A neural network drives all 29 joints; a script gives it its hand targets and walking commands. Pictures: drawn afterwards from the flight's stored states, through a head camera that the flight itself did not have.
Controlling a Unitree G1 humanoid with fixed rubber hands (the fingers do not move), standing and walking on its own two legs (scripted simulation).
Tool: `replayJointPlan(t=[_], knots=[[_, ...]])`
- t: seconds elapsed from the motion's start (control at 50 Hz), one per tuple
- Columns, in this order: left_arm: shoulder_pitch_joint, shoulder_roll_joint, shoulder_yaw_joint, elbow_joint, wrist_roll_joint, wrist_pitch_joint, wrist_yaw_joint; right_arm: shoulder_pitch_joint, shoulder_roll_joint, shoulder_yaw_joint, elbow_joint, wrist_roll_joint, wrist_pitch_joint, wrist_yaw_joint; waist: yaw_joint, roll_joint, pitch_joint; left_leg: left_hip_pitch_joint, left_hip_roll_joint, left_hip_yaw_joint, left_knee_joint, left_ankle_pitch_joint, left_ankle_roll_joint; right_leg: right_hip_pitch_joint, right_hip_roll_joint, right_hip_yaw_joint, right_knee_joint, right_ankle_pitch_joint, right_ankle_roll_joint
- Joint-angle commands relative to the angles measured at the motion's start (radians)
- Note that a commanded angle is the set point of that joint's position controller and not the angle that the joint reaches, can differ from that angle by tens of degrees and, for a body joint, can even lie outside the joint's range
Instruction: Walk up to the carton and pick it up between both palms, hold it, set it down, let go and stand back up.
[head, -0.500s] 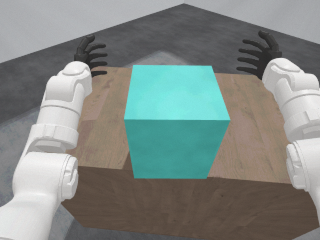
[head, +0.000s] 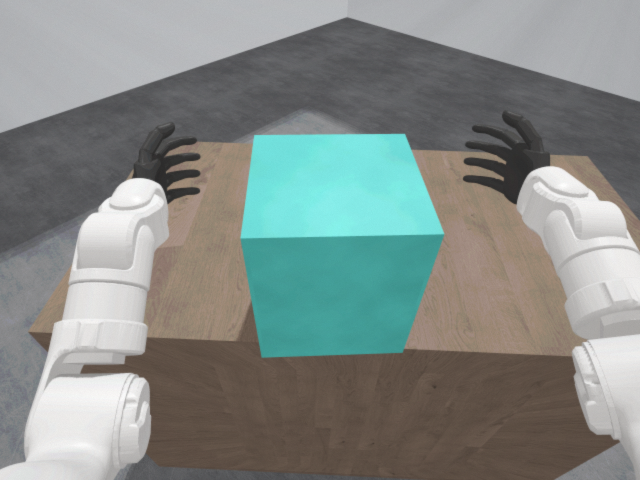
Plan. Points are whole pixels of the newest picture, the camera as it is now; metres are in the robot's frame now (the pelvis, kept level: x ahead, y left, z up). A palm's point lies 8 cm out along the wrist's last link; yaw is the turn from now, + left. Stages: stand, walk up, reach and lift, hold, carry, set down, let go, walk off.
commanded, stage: set down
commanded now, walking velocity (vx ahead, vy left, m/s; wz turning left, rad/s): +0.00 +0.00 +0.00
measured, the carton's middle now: (331, 248) +0.43 +0.04 +0.07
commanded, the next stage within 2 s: none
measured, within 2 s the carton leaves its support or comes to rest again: neither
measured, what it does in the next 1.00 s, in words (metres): stands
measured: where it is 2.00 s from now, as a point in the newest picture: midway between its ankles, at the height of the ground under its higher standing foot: outside the picture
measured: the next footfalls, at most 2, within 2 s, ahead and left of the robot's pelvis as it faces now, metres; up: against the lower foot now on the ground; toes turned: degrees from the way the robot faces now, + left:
none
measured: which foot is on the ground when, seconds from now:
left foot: down 0.00-1.00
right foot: down 0.00-1.00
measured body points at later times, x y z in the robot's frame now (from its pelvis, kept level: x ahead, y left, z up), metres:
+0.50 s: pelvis +0.00 -0.01 +0.00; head -0.01 +0.00 +0.45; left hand +0.35 +0.24 +0.15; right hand +0.40 -0.20 +0.15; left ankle +0.03 +0.13 -0.75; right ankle +0.00 -0.09 -0.75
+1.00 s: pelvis +0.01 -0.01 +0.00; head +0.00 +0.00 +0.45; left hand +0.29 +0.22 +0.10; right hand +0.33 -0.21 +0.10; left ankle +0.03 +0.13 -0.75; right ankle +0.00 -0.09 -0.75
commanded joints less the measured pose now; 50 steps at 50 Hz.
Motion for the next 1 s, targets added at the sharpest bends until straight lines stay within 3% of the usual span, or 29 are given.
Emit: replayJointPlan(t=[0.0,0.24,0.46,0.6,0.98], knots=[[-0.383,0.133,0.031,-0.262,-0.020,-0.025,0.020,-0.374,-0.152,-0.111,-0.248,-0.036,-0.032,-0.002,-0.005,0.015,-0.448,0.268,-0.037,-0.025,0.041,0.211,0.010,0.015,0.015,0.023,-0.002,0.166,0.054],[-0.131,0.060,0.065,-0.281,0.022,-0.003,0.007,-0.130,-0.090,-0.109,-0.304,-0.070,-0.017,-0.016,-0.023,-0.022,-0.308,0.226,-0.043,-0.022,0.004,0.122,0.035,0.028,-0.006,0.046,-0.018,0.087,0.062],[0.078,-0.006,0.076,-0.520,0.041,-0.014,0.006,0.093,-0.077,-0.133,-0.545,-0.071,-0.044,-0.035,-0.039,0.002,-0.281,0.297,-0.055,-0.015,0.013,0.182,0.011,0.013,0.008,0.040,-0.006,0.164,0.049],[0.225,-0.053,0.081,-0.613,0.049,-0.023,0.008,0.248,-0.066,-0.142,-0.675,-0.079,-0.055,-0.045,-0.038,-0.015,-0.252,0.322,-0.059,-0.011,0.004,0.182,0.010,0.005,0.007,0.050,-0.011,0.177,0.044],[0.579,-0.114,0.027,-0.707,0.054,-0.198,0.000,0.695,0.020,-0.175,-0.925,-0.149,-0.151,-0.034,-0.026,-0.025,-0.115,0.383,-0.059,-0.007,-0.028,0.150,0.017,-0.062,-0.008,0.069,-0.066,0.078,0.021]])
